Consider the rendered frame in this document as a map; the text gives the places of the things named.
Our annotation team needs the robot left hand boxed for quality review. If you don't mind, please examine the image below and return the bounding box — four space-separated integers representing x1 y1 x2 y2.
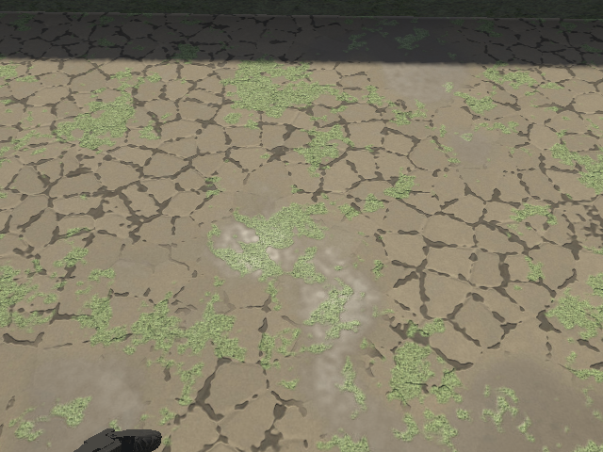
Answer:
74 428 162 452

